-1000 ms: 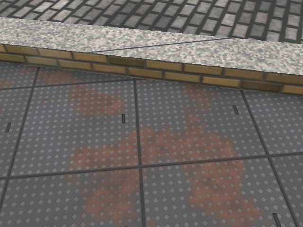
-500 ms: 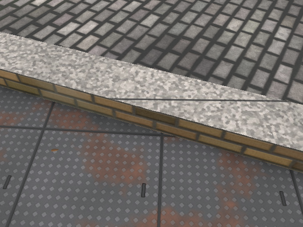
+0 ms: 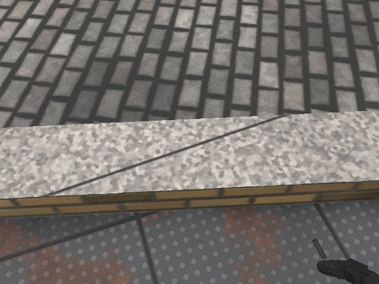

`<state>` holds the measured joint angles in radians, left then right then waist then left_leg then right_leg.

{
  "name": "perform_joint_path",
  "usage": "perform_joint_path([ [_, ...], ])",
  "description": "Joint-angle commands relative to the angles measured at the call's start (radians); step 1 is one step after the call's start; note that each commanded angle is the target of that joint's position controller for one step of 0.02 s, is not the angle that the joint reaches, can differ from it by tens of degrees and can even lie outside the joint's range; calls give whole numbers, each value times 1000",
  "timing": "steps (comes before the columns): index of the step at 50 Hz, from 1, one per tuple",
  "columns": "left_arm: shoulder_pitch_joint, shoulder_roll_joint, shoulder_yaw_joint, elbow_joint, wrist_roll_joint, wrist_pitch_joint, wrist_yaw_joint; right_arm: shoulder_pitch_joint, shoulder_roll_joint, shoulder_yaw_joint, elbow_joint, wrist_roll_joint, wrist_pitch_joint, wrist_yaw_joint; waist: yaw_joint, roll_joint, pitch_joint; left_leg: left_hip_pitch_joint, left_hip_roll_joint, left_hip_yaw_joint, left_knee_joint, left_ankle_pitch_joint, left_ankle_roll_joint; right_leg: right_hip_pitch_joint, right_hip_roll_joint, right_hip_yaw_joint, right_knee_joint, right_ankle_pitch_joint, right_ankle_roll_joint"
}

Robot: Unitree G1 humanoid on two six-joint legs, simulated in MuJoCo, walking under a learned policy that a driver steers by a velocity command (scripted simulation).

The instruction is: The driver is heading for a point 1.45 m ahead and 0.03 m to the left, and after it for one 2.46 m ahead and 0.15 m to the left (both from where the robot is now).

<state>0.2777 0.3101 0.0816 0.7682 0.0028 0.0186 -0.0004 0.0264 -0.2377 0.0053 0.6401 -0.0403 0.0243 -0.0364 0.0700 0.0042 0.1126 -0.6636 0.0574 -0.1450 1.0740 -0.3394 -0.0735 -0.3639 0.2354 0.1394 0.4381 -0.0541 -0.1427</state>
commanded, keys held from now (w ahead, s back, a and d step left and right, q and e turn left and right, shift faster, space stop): e+shift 0.18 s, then shift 0.22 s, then q+shift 0.60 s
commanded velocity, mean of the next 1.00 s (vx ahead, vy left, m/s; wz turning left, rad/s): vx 0.03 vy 0.00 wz -0.01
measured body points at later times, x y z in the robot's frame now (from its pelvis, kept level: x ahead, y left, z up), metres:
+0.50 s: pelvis +0.08 +0.10 +0.02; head +0.12 +0.13 +0.46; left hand +0.30 +0.33 -0.11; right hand +0.10 -0.20 -0.07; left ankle +0.14 +0.18 -0.73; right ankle +0.00 -0.03 -0.66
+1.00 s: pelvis +0.06 +0.10 +0.02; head +0.10 +0.08 +0.46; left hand +0.18 +0.38 -0.08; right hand +0.18 -0.19 -0.11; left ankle +0.04 +0.23 -0.66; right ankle +0.03 +0.01 -0.73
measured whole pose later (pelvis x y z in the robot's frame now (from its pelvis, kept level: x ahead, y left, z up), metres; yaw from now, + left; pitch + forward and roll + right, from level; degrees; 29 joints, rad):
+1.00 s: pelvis +0.06 +0.10 +0.02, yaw +5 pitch +0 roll +0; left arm 0.17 0.27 0.01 0.72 0.03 0.01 0.05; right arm 0.21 -0.35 -0.09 0.77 -0.01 0.09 0.06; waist -0.01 0.04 0.08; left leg -0.48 0.00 -0.01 1.02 -0.39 -0.06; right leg -0.12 0.00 -0.11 0.39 -0.27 -0.04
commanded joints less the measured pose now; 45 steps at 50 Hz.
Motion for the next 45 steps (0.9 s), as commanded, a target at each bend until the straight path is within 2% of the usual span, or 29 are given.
perform_joint_path([
  [1, 11, 178, 55, -80, -4, 9, 10, 75, -125, -39, -40, 8, 16, -2, -36, -60, -227, 58, -40, 19, -70, 64, -3, 161, -251, 365, -117, 24, -10],
  [4, 31, 182, 63, -85, 2, 24, 7, 18, -135, -39, -49, 14, 5, -1, -4, -99, -179, 31, -65, -6, -179, 57, 7, 218, -249, 442, -121, -116, -13],
  [8, 27, 191, 69, -95, 15, 29, 0, 6, -151, -38, -44, 30, -25, -3, 5, -138, -167, 127, -117, -16, -322, 15, 41, 237, -251, 504, -70, -12, -24],
  [11, -28, 182, 60, -113, 18, 29, -6, 92, -173, -45, -13, 41, -38, -9, -36, -173, -175, 322, -136, 1, -497, 13, 63, 173, -240, 516, -39, 84, 12],
  [12, -41, 173, 54, -114, 13, 28, -5, 124, -180, -49, -3, 37, -41, -14, -58, -174, -170, 410, -129, 10, -606, 71, 66, 132, -221, 511, -21, 55, 40],
  [13, -36, 159, 46, -111, 4, 25, -1, 143, -189, -53, 3, 29, -46, -21, -74, -133, -167, 507, -90, -1, -741, 148, 75, 77, -182, 476, 30, -69, 78],
  [14, 42, 99, 28, -106, -1, 20, 2, 100, -242, -61, -14, 20, -45, -28, -21, 51, -195, 593, 96, -172, -830, 97, 123, 4, -100, 347, 180, -400, 124],
  [15, 41, 111, 28, -127, 1, 19, 7, 57, -316, -69, -52, 8, -33, -22, -28, 190, -175, 579, 297, -434, -877, 131, 228, -136, 30, 113, 368, -544, 157],
  [16, 10, 201, 45, -125, 35, 18, 6, 131, -287, -74, -12, 9, -25, -9, -48, 152, -175, 521, 313, -449, -832, 280, 311, -133, -39, 78, 529, -516, 169],
  [17, 10, 201, 46, -111, 36, 18, 1, 126, -230, -61, -8, 25, -22, 0, -37, 101, -155, 496, 264, -342, -799, 351, 304, -121, -70, 76, 596, -463, 171],
  [18, 15, 181, 40, -93, 30, 23, -8, 104, -204, -57, -8, 29, -20, 7, -34, 83, -130, 467, 188, -229, -780, 381, 275, -104, -77, 70, 643, -412, 174],
  [19, 24, 164, 34, -83, 24, 29, -17, 92, -202, -57, -9, 26, -18, 6, -28, 111, -140, 477, 138, -166, -767, 413, 253, -102, -70, 53, 690, -381, 179],
  [21, 7, 139, 19, -75, 17, 36, -22, 139, -185, -51, 8, 25, -22, 11, -53, 129, -149, 496, 111, -123, -748, 554, 248, -98, -66, 38, 705, -387, 190],
  [23, -28, 88, -7, -69, 12, 45, -13, 163, -142, -33, 37, 31, -32, 18, -62, 137, -155, 519, 83, -123, -754, 492, 227, -47, -88, 48, 534, -387, 193],
  [24, -39, 83, -15, -69, 17, 49, -10, 162, -157, -36, 49, 34, -31, 20, -54, 175, -145, 542, 63, -142, -765, 428, 218, -36, -126, -24, 434, -396, 198],
  [25, -65, 97, -15, -71, 17, 51, -2, 183, -202, -54, 56, 34, -24, 24, -72, 210, -127, 562, 55, -183, -766, 409, 224, -41, -139, -85, 377, -424, 202],
  [26, -93, 105, -16, -76, 12, 49, 8, 225, -246, -74, 67, 31, -15, 30, -93, 222, -116, 583, 62, -228, -755, 432, 236, -50, -131, -100, 345, -450, 201],
  [27, -110, 107, -18, -79, 6, 47, 15, 256, -265, -87, 78, 31, -9, 37, -104, 215, -121, 604, 74, -265, -743, 469, 246, -50, -129, -90, 316, -453, 195],
  [29, -120, 104, -25, -83, -6, 36, 26, 278, -272, -103, 88, 33, -5, 45, -104, 195, -145, 639, 87, -323, -728, 530, 255, -46, -129, -67, 274, -425, 181],
  [32, -112, 96, -32, -85, -11, 10, 39, 257, -257, -117, 94, 33, 0, 48, -89, 174, -183, 628, 82, -390, -733, 509, 256, 10, -124, -45, 201, -410, 155],
  [35, -42, 80, -38, -68, -11, -6, 55, 188, -241, -128, 88, 39, 16, 53, -36, 147, -183, 482, 30, -393, -731, 342, 201, 198, -118, -53, -25, -295, 122],
  [36, 2, 98, -33, -55, -3, -11, 63, 161, -224, -127, 79, 46, 19, 52, -14, 123, -180, 351, -20, -356, -708, 208, 144, 340, -163, -32, -152, -218, 104],
  [37, -10, 171, -18, -62, 9, -12, 73, 198, -157, -113, 72, 49, 17, 50, -43, -39, -180, 190, -119, -239, -562, -85, 80, 452, -363, 143, -250, -292, 52],
  [38, -131, 228, -11, -109, 16, -4, 74, 237, -132, -111, 69, 45, 13, 40, -69, -208, -130, 54, -248, 6, -302, -220, 58, 364, -601, 368, -291, -282, -45],
  [39, -146, 188, -18, -105, 29, 1, 68, 221, -219, -127, 77, 15, 15, 36, -79, -134, -83, 92, -133, 46, -117, -209, 52, 215, -649, 303, -258, -101, -111],
  [40, -181, 107, -40, -116, 24, -5, 63, 240, -231, -136, 97, 13, 21, 41, -113, -90, -69, 137, -118, 50, -24, -167, 57, 180, -581, 206, -223, 37, -97],
  [41, -207, 69, -52, -121, 21, -9, 60, 272, -219, -136, 119, 11, 33, 50, -133, -83, -57, 133, -113, 58, 48, -116, 54, 185, -507, 92, -193, 125, -61],
  [43, -197, 74, -52, -127, 23, -15, 63, 291, -206, -131, 124, 18, 48, 73, -126, -135, -82, 90, -101, 95, 115, -66, 34, 259, -444, -34, -143, 287, -32],
  [45, -123, 92, -44, -107, 24, -13, 58, 223, -187, -118, 93, 27, 51, 90, -82, -134, -85, 51, -80, 126, 57, -46, 14, 332, -445, -80, -117, 374, -36],
])
Keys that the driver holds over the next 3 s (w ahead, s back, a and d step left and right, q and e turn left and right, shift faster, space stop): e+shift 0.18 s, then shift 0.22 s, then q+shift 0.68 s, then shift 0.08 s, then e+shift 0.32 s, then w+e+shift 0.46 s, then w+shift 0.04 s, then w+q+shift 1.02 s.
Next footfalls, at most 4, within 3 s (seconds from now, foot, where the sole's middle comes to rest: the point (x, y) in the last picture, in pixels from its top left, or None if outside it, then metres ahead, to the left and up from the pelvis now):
0.28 left None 0.18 0.17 -0.77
0.74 right None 0.07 0.01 -0.77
1.18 left None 0.08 0.24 -0.77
1.94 right None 0.25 -0.05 -0.77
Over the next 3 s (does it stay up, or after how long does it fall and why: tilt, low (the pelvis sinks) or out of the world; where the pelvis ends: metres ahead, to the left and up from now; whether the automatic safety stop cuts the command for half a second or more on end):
stays up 1.07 -0.20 0.16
